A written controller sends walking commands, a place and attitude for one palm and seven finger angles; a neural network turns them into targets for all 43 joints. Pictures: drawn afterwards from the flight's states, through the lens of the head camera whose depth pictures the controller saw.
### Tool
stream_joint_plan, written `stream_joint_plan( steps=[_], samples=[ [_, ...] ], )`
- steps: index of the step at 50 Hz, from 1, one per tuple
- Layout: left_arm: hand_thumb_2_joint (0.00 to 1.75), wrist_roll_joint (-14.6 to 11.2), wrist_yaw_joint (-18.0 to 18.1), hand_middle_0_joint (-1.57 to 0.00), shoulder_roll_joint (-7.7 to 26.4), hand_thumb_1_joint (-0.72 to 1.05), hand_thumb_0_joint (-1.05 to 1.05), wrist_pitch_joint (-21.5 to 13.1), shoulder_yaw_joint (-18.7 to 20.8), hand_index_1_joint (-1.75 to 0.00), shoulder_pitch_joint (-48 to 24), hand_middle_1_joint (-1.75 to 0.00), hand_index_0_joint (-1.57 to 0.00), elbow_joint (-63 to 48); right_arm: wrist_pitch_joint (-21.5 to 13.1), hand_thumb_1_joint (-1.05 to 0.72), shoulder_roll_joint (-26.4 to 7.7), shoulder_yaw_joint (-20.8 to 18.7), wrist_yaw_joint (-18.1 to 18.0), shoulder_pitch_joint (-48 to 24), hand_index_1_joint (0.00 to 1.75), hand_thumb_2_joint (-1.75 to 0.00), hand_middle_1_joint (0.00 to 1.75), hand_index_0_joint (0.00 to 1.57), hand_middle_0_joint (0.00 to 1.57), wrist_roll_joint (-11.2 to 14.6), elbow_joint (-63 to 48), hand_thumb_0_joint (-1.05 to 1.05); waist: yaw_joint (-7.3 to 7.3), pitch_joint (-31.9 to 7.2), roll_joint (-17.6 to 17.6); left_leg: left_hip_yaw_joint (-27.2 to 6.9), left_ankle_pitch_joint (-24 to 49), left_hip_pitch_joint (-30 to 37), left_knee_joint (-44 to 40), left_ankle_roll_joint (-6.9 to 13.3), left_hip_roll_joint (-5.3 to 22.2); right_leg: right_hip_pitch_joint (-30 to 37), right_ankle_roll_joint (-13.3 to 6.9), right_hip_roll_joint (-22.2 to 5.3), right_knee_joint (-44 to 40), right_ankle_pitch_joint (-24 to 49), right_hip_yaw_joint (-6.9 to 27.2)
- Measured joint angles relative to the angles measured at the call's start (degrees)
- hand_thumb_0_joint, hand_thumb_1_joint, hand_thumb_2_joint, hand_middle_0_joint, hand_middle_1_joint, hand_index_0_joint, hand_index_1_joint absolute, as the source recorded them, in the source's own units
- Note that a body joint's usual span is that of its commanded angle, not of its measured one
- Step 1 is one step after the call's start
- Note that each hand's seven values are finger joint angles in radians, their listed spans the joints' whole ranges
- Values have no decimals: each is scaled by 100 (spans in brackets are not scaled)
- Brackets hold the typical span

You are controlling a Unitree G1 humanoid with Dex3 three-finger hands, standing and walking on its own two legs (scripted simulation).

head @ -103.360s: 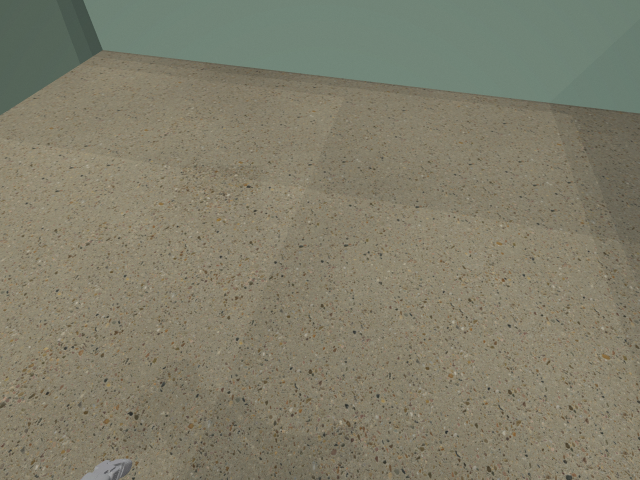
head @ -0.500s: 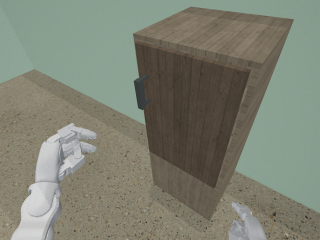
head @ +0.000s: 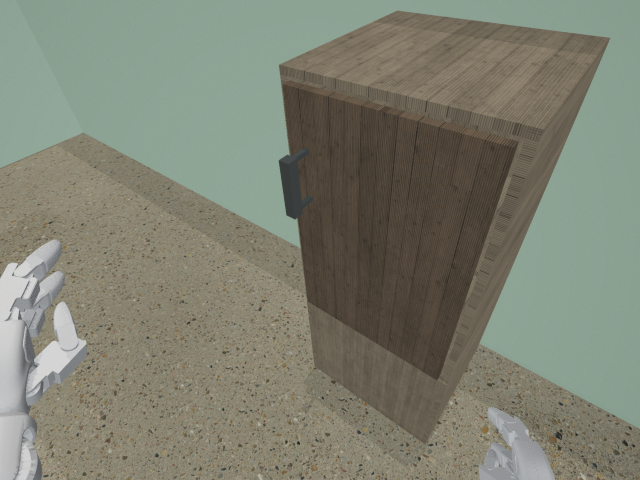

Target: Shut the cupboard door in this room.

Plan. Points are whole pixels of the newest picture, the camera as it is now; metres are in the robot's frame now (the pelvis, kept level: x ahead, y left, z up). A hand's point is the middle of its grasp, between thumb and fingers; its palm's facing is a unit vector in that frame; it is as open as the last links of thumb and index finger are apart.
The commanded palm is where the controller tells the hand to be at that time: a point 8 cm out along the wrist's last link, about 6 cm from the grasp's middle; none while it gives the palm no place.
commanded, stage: draw the hand back to the body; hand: left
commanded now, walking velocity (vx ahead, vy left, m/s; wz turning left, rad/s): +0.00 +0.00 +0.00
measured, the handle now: (298, 183) +0.61 +0.12 +0.06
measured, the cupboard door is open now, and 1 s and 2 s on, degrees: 0 0 0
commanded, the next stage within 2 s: step back with the hand held close in 0.16 s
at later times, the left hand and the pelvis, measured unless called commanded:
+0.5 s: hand (96, 333) +0.20 +0.26 +0.15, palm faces +0.40 -0.80 -0.45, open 7.4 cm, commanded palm +0.15 +0.30 +0.17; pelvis +0.00 +0.00 -0.01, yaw +0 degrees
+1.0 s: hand (28, 416) +0.12 +0.27 +0.15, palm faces +0.45 -0.77 -0.46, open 7.4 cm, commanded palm +0.06 +0.31 +0.17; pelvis -0.08 +0.01 -0.02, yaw +0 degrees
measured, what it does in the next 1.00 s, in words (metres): shifts its weight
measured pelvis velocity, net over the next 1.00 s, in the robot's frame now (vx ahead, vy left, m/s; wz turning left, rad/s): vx -0.08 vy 0.01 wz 0.00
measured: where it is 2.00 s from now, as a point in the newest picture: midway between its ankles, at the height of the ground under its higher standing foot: outside the picture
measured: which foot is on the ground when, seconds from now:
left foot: down 0.00-1.00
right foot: down 0.00-1.00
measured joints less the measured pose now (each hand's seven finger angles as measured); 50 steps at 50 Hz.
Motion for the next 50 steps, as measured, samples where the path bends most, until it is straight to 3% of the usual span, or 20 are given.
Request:
stream_joint_plan(
  steps=[15,20,26,37,44,50],
  samples=[
    [90,-36,-67,-21,167,89,1,-37,80,-31,81,-30,-21,-141,-43,-90,135,69,21,52,30,-90,30,20,20,-34,-5,2,-92,-38,-18,55,-60,57,-25,-64,86,47,-60,90,-61,-9,62],
    [90,-24,-46,-21,238,89,1,-306,292,-30,130,-30,-21,-35,132,-90,54,-6,42,60,30,-90,30,20,20,-19,-123,2,-217,-148,46,-9,-165,-417,304,-58,136,-298,-79,138,24,-11,-20],
    [90,-4,7,-21,273,89,1,-430,238,-30,405,-30,-21,-262,371,-90,-83,-169,8,37,30,-90,30,20,20,3,-175,2,-345,-163,-35,58,-239,-798,574,-32,65,-754,-24,53,443,-150,23],
    [89,7,76,-21,738,89,1,-459,576,-30,563,-30,-21,-659,627,-90,52,-182,-90,17,30,-90,30,20,20,-5,-512,2,-409,-120,-348,332,-68,-1079,708,99,-62,-1267,100,-91,982,-118,261],
    [89,194,89,-21,543,89,1,-573,578,-30,468,-30,-21,-543,544,-90,105,-84,-100,170,30,-90,30,20,20,-29,-581,1,-402,-168,-312,338,2,-1395,1019,131,26,-1492,91,-29,1098,76,218],
    [89,374,177,-21,361,89,1,-657,499,-30,280,-30,-21,-459,490,-90,62,-111,-71,404,30,-90,30,20,20,-63,-466,1,-446,-182,-370,286,-686,-1857,1554,22,107,-1721,21,-55,1160,198,22]
  ],
)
